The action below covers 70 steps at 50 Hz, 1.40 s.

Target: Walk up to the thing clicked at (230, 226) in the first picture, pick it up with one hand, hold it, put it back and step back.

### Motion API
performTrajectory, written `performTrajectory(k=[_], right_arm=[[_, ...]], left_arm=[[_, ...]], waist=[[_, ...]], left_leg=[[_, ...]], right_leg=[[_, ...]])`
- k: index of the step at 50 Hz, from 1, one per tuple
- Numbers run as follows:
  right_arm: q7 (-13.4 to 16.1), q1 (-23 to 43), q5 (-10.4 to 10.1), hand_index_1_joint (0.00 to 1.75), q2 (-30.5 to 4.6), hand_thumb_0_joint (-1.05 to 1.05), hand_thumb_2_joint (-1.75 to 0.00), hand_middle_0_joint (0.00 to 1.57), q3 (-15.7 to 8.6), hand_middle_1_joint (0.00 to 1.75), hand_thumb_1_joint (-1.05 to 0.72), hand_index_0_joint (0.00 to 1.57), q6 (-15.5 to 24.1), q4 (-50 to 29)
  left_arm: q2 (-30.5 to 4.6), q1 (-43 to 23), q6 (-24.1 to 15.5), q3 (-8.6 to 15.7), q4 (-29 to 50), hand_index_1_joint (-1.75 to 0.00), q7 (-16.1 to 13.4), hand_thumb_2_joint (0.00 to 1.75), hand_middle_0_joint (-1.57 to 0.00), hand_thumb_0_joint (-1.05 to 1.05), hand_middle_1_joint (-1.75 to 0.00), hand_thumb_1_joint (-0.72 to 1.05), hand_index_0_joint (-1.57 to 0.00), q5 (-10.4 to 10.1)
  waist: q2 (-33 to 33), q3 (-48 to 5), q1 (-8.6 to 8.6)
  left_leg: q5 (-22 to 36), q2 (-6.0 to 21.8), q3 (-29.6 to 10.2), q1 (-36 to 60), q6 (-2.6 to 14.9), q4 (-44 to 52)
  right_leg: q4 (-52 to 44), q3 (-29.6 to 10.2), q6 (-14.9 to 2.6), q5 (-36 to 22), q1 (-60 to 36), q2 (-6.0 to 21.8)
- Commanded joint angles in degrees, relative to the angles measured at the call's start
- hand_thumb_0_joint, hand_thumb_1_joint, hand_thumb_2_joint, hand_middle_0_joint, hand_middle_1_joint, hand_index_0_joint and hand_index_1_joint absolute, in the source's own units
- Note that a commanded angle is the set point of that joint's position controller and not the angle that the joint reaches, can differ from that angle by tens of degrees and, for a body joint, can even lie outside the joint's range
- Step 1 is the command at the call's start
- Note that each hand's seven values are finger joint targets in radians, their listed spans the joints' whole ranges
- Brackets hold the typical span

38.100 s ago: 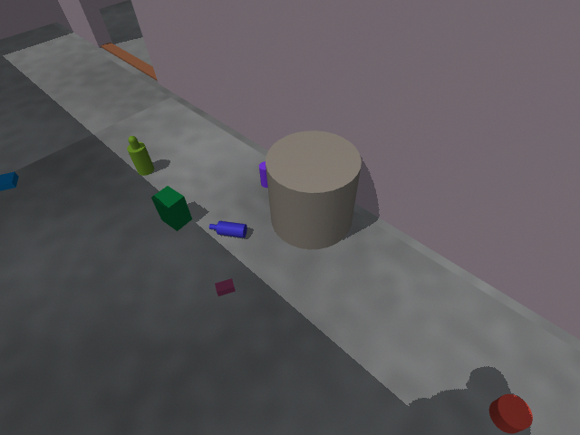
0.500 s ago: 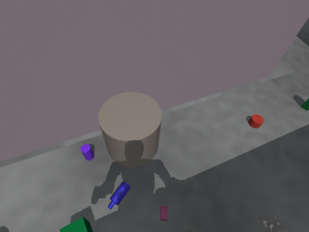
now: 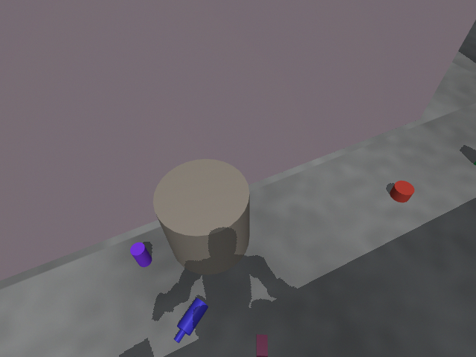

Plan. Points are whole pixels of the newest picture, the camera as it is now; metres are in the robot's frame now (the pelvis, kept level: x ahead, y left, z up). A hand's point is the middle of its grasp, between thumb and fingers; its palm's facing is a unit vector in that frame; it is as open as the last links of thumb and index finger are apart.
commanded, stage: stand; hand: left
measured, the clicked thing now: (189, 321) +0.37 +0.23 -0.75
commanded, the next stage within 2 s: rise first in 1.92 s
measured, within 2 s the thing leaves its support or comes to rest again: neither
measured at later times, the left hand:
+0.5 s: hand out of the picture +0.08 +0.25 -0.15, palm faces -0.02 -0.94 -0.34, open 7.3 cm
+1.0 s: hand out of the picture +0.07 +0.25 -0.16, palm faces -0.02 -0.94 -0.34, open 7.4 cm
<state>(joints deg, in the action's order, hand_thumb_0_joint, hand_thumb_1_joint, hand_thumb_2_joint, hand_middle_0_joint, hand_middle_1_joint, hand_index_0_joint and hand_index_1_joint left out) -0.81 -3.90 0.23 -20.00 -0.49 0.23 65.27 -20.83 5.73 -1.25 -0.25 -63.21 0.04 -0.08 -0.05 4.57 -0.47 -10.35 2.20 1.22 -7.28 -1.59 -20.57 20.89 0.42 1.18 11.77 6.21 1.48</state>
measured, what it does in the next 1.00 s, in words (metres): stands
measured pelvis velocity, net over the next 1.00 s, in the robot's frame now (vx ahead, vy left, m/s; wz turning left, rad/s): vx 0.00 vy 0.00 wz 0.00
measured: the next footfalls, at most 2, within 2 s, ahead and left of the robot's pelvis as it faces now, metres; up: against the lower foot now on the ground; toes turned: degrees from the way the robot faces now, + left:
none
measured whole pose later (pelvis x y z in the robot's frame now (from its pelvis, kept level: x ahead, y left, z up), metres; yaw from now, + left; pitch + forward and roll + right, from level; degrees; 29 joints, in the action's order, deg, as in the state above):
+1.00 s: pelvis +0.00 +0.00 +0.00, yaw +0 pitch -2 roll +0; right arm -0.5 -5.0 0.5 -19.8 0.2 0.7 66.3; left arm -20.2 6.4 -0.5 0.1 -65.2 0.4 0.2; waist 0.1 3.1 -0.3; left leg -9.0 2.2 0.9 -7.4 -1.7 -18.6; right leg 18.7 0.7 1.1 10.5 6.1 1.4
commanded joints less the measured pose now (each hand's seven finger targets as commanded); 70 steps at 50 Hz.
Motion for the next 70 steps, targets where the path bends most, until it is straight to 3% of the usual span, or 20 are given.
performTrajectory(k=[1, 10, 14, 21, 25, 34, 39, 48, 64, 70], right_arm=[[0.5, 4.1, -0.1, 0.3, -11.6, 0.0, -0.9, 0.2, -2.1, 0.3, -0.9, 0.2, 1.3, -3.2], [0.9, 3.7, 0.0, 0.3, -12.1, 0.0, -0.9, 0.2, -2.0, 0.3, -0.9, 0.2, 1.5, -2.3], [0.9, 3.5, 0.0, 0.3, -12.1, 0.0, -0.9, 0.2, -1.8, 0.3, -0.9, 0.2, 1.4, -2.0], [0.8, 2.5, 0.2, 0.3, -11.9, 0.0, -0.9, 0.2, -1.7, 0.3, -0.9, 0.2, 1.4, -2.0], [0.8, 3.2, 0.2, 0.3, -12.3, 0.0, -0.9, 0.2, -2.0, 0.3, -0.9, 0.2, 1.5, -2.4], [0.8, 1.9, 0.3, 0.3, -11.9, 0.0, -0.9, 0.2, -1.6, 0.3, -0.9, 0.2, 1.4, -2.2], [0.8, 1.9, 0.3, 0.3, -12.1, 0.0, -0.9, 0.2, -1.7, 0.3, -0.9, 0.2, 1.5, -2.6], [1.0, 1.5, 0.2, 0.3, -12.2, 0.0, -0.9, 0.2, -1.6, 0.3, -0.9, 0.2, 1.4, -2.5], [1.0, 1.2, 0.2, 0.3, -12.4, 0.0, -0.9, 0.2, -1.5, 0.3, -0.9, 0.2, 1.4, -2.8], [1.0, 1.1, 0.2, 0.3, -12.5, 0.0, -0.9, 0.2, -1.6, 0.3, -0.9, 0.2, 1.6, -2.8]], left_arm=[[-12.6, -2.5, -1.0, 2.4, 2.3, -0.3, -0.6, 0.9, -0.2, 0.0, -0.3, 0.9, -0.2, 0.3], [-12.2, -3.1, -0.9, 2.5, 1.4, -0.3, -0.6, 0.9, -0.2, 0.0, -0.3, 0.9, -0.2, 0.3], [-12.0, -3.6, -0.7, 2.5, 1.3, -0.3, -0.4, 0.9, -0.2, 0.0, -0.3, 0.9, -0.2, 0.3], [-11.9, -3.7, -0.6, 2.5, 1.2, -0.3, -0.3, 0.9, -0.2, 0.0, -0.3, 0.9, -0.2, 0.4], [-11.7, -2.9, -0.7, 2.5, 1.3, -0.3, -0.4, 0.9, -0.2, 0.0, -0.3, 0.9, -0.2, 0.4], [-11.9, -2.5, -0.4, 2.6, 1.1, -0.3, -0.2, 0.9, -0.2, 0.0, -0.3, 0.9, -0.2, 0.3], [-11.7, -1.6, -0.5, 2.5, 1.3, -0.3, -0.3, 0.9, -0.2, 0.0, -0.3, 0.9, -0.2, 0.5], [-11.9, -1.6, -0.4, 2.5, 1.5, -0.3, -0.3, 0.9, -0.2, 0.0, -0.3, 0.9, -0.2, 0.5], [-11.7, -1.2, -0.4, 2.4, 1.6, -0.3, -0.3, 0.9, -0.2, 0.0, -0.3, 0.9, -0.2, 0.6], [-11.6, -1.2, -0.5, 2.3, 1.9, -0.3, -0.3, 0.9, -0.2, 0.0, -0.3, 0.9, -0.2, 0.5]], waist=[[0.4, -5.9, 0.37], [-0.5, -8.0, 0.38], [-0.6, -5.8, 0.21], [0.1, -4.8, -0.07], [0.0, -7.0, 0.21], [0.3, -4.7, 0.11], [-0.2, -6.1, 0.32], [-0.4, -6.3, 0.34], [-0.4, -5.5, 0.48], [0.1, -7.0, 0.5]], left_leg=[[6.9, 5.2, -4.9, 2.3, 1.77, 4.0], [12.9, 5.9, -4.5, 3.2, 1.77, 3.5], [7.2, 5.6, -4.7, 1.4, 1.46, 5.1], [4.6, 5.5, -4.9, 1.0, 1.5, 5.5], [8.6, 6.0, -5.1, 2.7, 1.81, 4.7], [2.3, 5.3, -5.3, 0.2, 1.8, 5.8], [7.0, 5.7, -5.4, 1.7, 1.97, 5.0], [8.6, 5.8, -5.3, 2.1, 2.02, 4.6], [6.1, 5.7, -5.1, 1.7, 1.96, 4.9], [10.9, 6.1, -5.0, 3.1, 2.11, 4.3]], right_leg=[[-4.6, -5.1, -2.08, -7.3, 0.3, 6.1], [-4.2, -4.5, -2.11, -13.5, -1.7, 6.4], [-5.6, -4.7, -1.99, -7.3, -0.1, 5.9], [-6.6, -5.0, -1.98, -3.8, 1.4, 5.8], [-5.7, -4.6, -2.03, -7.8, 0.4, 6.0], [-6.4, -4.8, -1.95, -1.7, 1.7, 5.7], [-5.6, -4.5, -1.98, -5.6, 1.2, 5.9], [-5.3, -4.4, -2.15, -7.2, 0.6, 6.0], [-5.8, -4.5, -1.99, -5.4, 1.2, 6.0], [-5.1, -4.4, -2.08, -10.1, 0.0, 6.3]])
